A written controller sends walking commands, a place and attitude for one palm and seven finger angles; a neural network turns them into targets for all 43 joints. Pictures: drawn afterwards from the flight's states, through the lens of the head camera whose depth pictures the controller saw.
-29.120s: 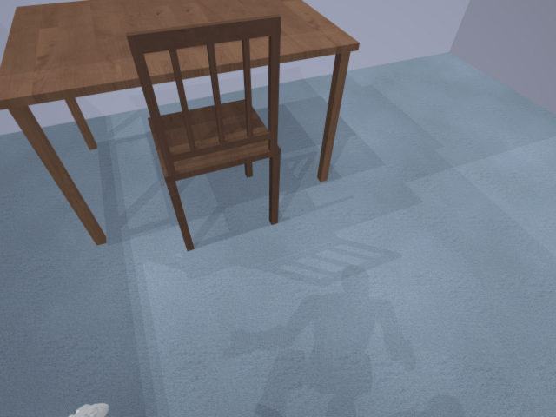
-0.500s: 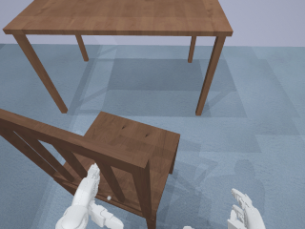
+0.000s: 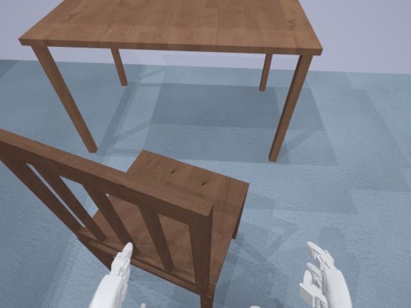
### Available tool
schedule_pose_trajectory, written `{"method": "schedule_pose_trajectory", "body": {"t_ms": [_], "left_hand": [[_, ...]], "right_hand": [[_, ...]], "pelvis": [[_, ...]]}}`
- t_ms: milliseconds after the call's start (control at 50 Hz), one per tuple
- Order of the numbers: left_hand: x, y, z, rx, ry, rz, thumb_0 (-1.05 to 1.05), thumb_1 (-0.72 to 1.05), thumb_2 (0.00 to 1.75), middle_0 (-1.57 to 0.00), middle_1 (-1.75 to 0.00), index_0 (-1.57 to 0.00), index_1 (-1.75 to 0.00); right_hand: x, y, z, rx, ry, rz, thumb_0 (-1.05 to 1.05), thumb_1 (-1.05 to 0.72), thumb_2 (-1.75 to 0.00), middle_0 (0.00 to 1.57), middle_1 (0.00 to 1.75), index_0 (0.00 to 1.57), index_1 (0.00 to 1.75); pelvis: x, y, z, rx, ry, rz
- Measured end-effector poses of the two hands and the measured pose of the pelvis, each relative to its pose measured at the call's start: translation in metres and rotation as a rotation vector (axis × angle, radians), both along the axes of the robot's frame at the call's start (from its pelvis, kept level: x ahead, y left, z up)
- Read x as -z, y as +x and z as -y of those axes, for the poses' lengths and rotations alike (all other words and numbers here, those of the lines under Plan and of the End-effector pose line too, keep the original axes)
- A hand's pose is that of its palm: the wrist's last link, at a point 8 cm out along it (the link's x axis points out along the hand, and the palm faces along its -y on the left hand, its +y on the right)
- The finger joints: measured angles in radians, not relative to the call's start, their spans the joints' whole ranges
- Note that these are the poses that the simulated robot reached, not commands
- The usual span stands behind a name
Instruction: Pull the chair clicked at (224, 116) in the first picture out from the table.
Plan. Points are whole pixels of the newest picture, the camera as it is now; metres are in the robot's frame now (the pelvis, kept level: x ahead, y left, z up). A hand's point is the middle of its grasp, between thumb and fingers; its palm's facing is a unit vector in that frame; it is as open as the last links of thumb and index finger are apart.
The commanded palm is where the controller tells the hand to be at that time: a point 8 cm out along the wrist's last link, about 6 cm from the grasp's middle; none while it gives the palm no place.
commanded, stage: draw the fingers out of the gap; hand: left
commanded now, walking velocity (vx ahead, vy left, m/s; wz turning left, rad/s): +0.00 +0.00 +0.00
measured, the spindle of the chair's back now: (117, 225) +0.29 +0.19 -0.01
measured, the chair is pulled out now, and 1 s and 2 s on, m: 0.59 0.59 0.59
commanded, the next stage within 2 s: draw the hand back to the body in 0.12 s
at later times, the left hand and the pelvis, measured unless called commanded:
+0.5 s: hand (119, 305) +0.14 +0.13 +0.05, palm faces +0.02 -1.00 -0.02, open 17.5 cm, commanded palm +0.09 +0.20 +0.06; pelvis -0.02 +0.00 -0.03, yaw +0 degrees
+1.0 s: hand (52, 280) +0.16 +0.21 +0.12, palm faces +0.25 -0.89 -0.39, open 15.4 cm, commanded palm +0.12 +0.26 +0.16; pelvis +0.00 +0.00 +0.03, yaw +0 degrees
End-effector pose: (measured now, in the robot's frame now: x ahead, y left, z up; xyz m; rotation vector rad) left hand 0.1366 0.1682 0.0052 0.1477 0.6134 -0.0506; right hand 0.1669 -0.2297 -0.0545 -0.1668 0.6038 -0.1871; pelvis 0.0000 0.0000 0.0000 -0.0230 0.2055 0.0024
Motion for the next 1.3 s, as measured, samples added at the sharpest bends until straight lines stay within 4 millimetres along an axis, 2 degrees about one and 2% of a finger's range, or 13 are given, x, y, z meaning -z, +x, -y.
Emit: {"method": "schedule_pose_trajectory", "body": {"t_ms": [140,280,380,520,620,760,840,920,1120,1300], "left_hand": [[0.0,-0.021,0.003,0.002,-0.013,-0.021,-0.01,-0.54,0.2,0.0,0.0,-0.01,0.0],[-0.003,-0.038,-0.003,-0.035,-0.036,-0.015,-0.01,-0.54,0.2,0.0,0.0,-0.01,0.0],[-0.023,-0.033,-0.007,-0.114,-0.147,0.2,-0.01,-0.54,0.2,0.0,0.0,-0.01,0.0],[-0.056,-0.017,-0.021,-0.048,-0.115,0.54,-0.01,-0.54,0.2,0.0,0.0,0.0,0.0],[-0.065,-0.015,-0.029,0.005,-0.093,0.523,-0.01,-0.55,0.2,0.0,0.0,-0.01,0.0],[-0.094,-0.017,-0.049,-0.049,-0.05,0.53,-0.01,-0.51,0.21,-0.01,-0.01,-0.01,-0.01],[-0.11,-0.015,-0.065,-0.105,0.163,0.467,-0.01,-0.44,0.25,-0.02,-0.02,-0.02,-0.03],[-0.122,-0.017,-0.076,-0.186,0.268,0.423,-0.01,-0.32,0.31,-0.04,-0.05,-0.04,-0.05],[-0.166,0.0,-0.095,-0.275,0.361,0.536,-0.01,0.02,0.47,-0.09,-0.12,-0.09,-0.12],[-0.207,0.017,-0.108,-0.301,0.427,0.661,0.0,0.34,0.62,-0.13,-0.18,-0.14,-0.19]], "right_hand": [[-0.002,0.001,-0.001,0.01,-0.006,0.021,0.02,-0.9,-0.9,0.21,0.3,0.2,0.3],[0.0,0.001,-0.002,0.025,-0.008,0.029,0.02,-0.9,-0.9,0.21,0.3,0.2,0.3],[0.007,0.001,-0.004,0.008,-0.013,0.042,0.02,-0.9,-0.9,0.21,0.3,0.2,0.3],[0.029,-0.001,-0.009,-0.017,0.031,0.016,0.02,-0.9,-0.9,0.21,0.3,0.2,0.3],[0.033,-0.004,-0.013,0.01,0.078,-0.003,0.02,-0.9,-0.9,0.21,0.3,0.2,0.3],[0.015,-0.007,-0.013,0.026,0.077,0.023,0.02,-0.9,-0.9,0.21,0.3,0.2,0.3],[0.002,-0.006,-0.01,0.028,0.044,0.003,0.02,-0.9,-0.9,0.21,0.3,0.2,0.3],[-0.01,-0.002,-0.009,0.025,0.028,-0.001,0.02,-0.9,-0.9,0.2,0.3,0.2,0.3],[-0.031,0.014,-0.015,-0.042,0.022,0.014,0.02,-0.9,-0.9,0.2,0.3,0.2,0.3],[-0.039,0.026,-0.016,-0.072,0.04,0.012,0.02,-0.9,-0.9,0.21,0.3,0.2,0.3]], "pelvis": [[0.004,-0.001,-0.003,0.002,-0.002,-0.003],[0.008,-0.002,-0.004,0.004,-0.005,-0.012],[0.015,-0.007,-0.004,0.0,-0.011,-0.022],[0.028,-0.017,-0.002,0.006,-0.013,-0.033],[0.026,-0.019,-0.002,0.012,-0.012,-0.009],[0.008,-0.013,-0.002,0.005,-0.014,0.031],[-0.006,-0.008,-0.001,0.009,-0.011,0.076],[-0.02,-0.002,-0.002,0.008,-0.008,0.125],[-0.044,0.007,-0.002,0.005,0.004,0.219],[-0.055,0.015,0.002,0.015,0.011,0.254]]}}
